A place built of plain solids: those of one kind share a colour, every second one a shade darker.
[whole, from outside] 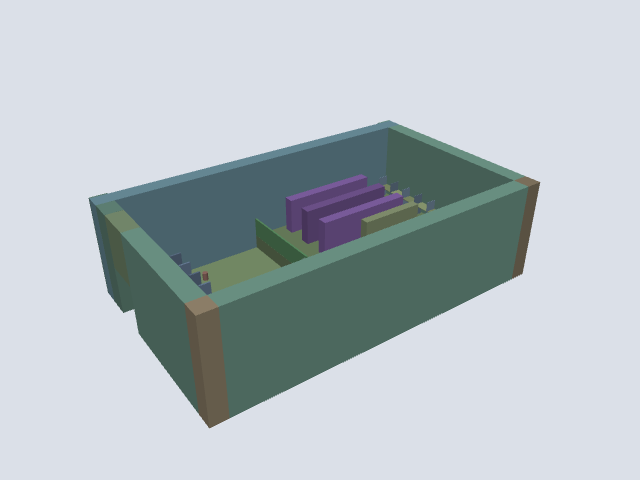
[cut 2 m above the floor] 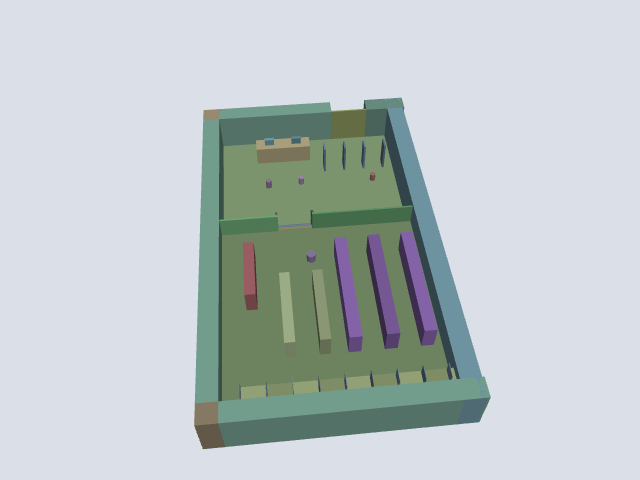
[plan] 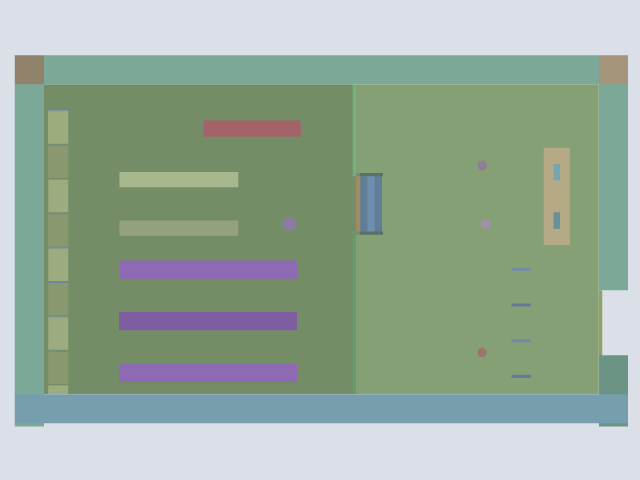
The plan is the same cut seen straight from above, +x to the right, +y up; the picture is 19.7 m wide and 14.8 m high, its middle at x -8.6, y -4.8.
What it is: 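A split-level library whose reading floor steps up the slope in terraces, joined by short flights of steps, one wing of it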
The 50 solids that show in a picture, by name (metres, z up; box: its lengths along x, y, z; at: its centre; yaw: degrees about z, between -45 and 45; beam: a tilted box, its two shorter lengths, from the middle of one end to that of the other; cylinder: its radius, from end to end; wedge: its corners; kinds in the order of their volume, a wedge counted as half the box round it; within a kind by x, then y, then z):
{
 "wall_1": {"box": [0.9, 10.55, 5.47], "at": [-17.56, -5.28, 2.43]},
 "wall_2": {"box": [17.11, 0.9, 5.47], "at": [-8.56, 0.45, 2.43]},
 "wall_3": {"box": [0.9, 2.2, 5.47], "at": [0.45, -9.45, 2.43]},
 "wall_4": {"box": [0.9, 6.36, 5.47], "at": [0.45, -3.18, 2.43]},
 "floor_1": {"box": [9.62, 9.55, 1.08], "at": [-12.3, -4.78, 0.24]},
 "floor_2": {"box": [7.49, 9.55, 0.3], "at": [-3.75, -4.78, -0.15]},
 "wall_wing_1": {"box": [18.91, 0.9, 5.47], "at": [-8.56, -10.0, 2.43]},
 "zs1e_stack_1": {"box": [5.49, 0.57, 2.02], "at": [-12.05, -8.9, 1.79]},
 "zs1e_stack_2": {"box": [5.49, 0.57, 2.02], "at": [-12.05, -7.3, 1.79]},
 "zs1e_stack_3": {"box": [5.49, 0.57, 2.02], "at": [-12.05, -5.71, 1.79]},
 "wall_corner_1": {"box": [0.9, 0.9, 5.47], "at": [-17.56, 0.45, 2.43]},
 "wall_corner_2": {"box": [0.9, 0.9, 5.47], "at": [0.45, 0.45, 2.43]},
 "stack_1": {"box": [3.66, 0.47, 2.02], "at": [-12.95, -4.43, 1.79]},
 "stack_2": {"box": [3.66, 0.47, 2.02], "at": [-12.95, -2.94, 1.79]},
 "wall_head_1": {"box": [0.9, 2.0, 2.82], "at": [0.45, -7.35, 3.76]},
 "desk_counter_1": {"box": [0.8, 3.0, 1.05], "at": [-1.3, -3.45, 0.53]},
 "isl_1": {"box": [3.0, 0.5, 1.4], "at": [-10.69, -1.37, 1.48]},
 "rail_edge_1": {"box": [0.1, 5.02, 1.07], "at": [-7.54, -7.04, 1.32]},
 "rail_edge_2": {"box": [0.1, 2.84, 1.07], "at": [-7.54, -1.42, 1.32]},
 "step_t1a_1": {"box": [0.3, 1.7, 0.64], "at": [-7.28, -3.69, 0.27]},
 "step_t1a_2": {"box": [0.3, 1.7, 0.44], "at": [-7.06, -3.69, 0.17]},
 "step_t1a_3": {"box": [0.3, 1.7, 0.25], "at": [-6.84, -3.69, 0.07]},
 "wall_leaf_1": {"box": [0.1, 2.0, 2.65], "at": [0.05, -7.35, 1.02]},
 "gate_1": {"box": [0.6, 0.1, 1.6], "at": [-2.4, -9.0, 0.8]},
 "gate_2": {"box": [0.6, 0.1, 1.6], "at": [-2.4, -7.9, 0.8]},
 "gate_3": {"box": [0.6, 0.1, 1.6], "at": [-2.4, -6.8, 0.8]},
 "gate_4": {"box": [0.6, 0.1, 1.6], "at": [-2.4, -5.7, 0.8]},
 "carrel_top_1": {"box": [0.62, 0.25, 0.04], "at": [-16.67, -9.43, 1.51]},
 "carrel_top_2": {"box": [0.62, 1.0, 0.04], "at": [-16.67, -8.74, 1.51]},
 "carrel_top_3": {"box": [0.62, 1.0, 0.04], "at": [-16.67, -7.68, 1.51]},
 "carrel_top_4": {"box": [0.62, 1.0, 0.04], "at": [-16.67, -6.62, 1.51]},
 "carrel_top_5": {"box": [0.62, 1.0, 0.04], "at": [-16.67, -5.57, 1.51]},
 "carrel_top_6": {"box": [0.62, 1.0, 0.04], "at": [-16.67, -4.51, 1.51]},
 "carrel_top_7": {"box": [0.62, 1.0, 0.04], "at": [-16.67, -3.45, 1.51]},
 "carrel_top_8": {"box": [0.62, 1.0, 0.04], "at": [-16.67, -2.39, 1.51]},
 "carrel_top_9": {"box": [0.62, 1.0, 0.04], "at": [-16.67, -1.33, 1.51]},
 "floor_t1a_hda_1": {"box": [0.14, 1.7, 0.83], "at": [-7.42, -3.69, 0.37]},
 "wall_t1a_1": {"wedge": [[-7.37, -4.64, -0.05], [-7.37, -4.64, 1.79], [-7.37, -4.54, -0.05], [-7.37, -4.54, 1.79], [-6.66, -4.64, -0.05], [-6.66, -4.64, 1.16], [-6.66, -4.54, -0.05], [-6.66, -4.54, 1.16]]},
 "wall_t1a_2": {"wedge": [[-7.37, -2.84, -0.05], [-7.37, -2.84, 1.79], [-7.37, -2.74, -0.05], [-7.37, -2.74, 1.79], [-6.66, -2.84, -0.05], [-6.66, -2.84, 1.16], [-6.66, -2.74, -0.05], [-6.66, -2.74, 1.16]]},
 "carrel_side_1": {"box": [0.62, 0.03, 1.3], "at": [-16.67, -9.29, 1.43]},
 "carrel_side_2": {"box": [0.62, 0.03, 1.3], "at": [-16.67, -8.23, 1.43]},
 "carrel_side_3": {"box": [0.62, 0.03, 1.3], "at": [-16.67, -7.17, 1.43]},
 "carrel_side_4": {"box": [0.62, 0.03, 1.3], "at": [-16.67, -6.11, 1.43]},
 "carrel_side_5": {"box": [0.62, 0.03, 1.3], "at": [-16.67, -5.05, 1.43]},
 "desk_screen_1": {"box": [0.2, 0.52, 0.37], "at": [-1.3, -4.2, 1.24]},
 "desk_screen_2": {"box": [0.2, 0.52, 0.37], "at": [-1.3, -2.7, 1.24]},
 "zclutw_stool_1": {"cylinder": 0.21, "from": [-9.55, -4.3, 0.73], "to": [-9.55, -4.3, 1.21]},
 "zclutw_bin_1": {"cylinder": 0.15, "from": [-3.6, -2.5, -0.05], "to": [-3.6, -2.5, 0.45]},
 "zclutw_bin_2": {"cylinder": 0.14, "from": [-3.5, -4.3, -0.05], "to": [-3.5, -4.3, 0.43]},
 "zclut_bin_1": {"cylinder": 0.14, "from": [-3.6, -8.27, -0.05], "to": [-3.6, -8.27, 0.42]}
}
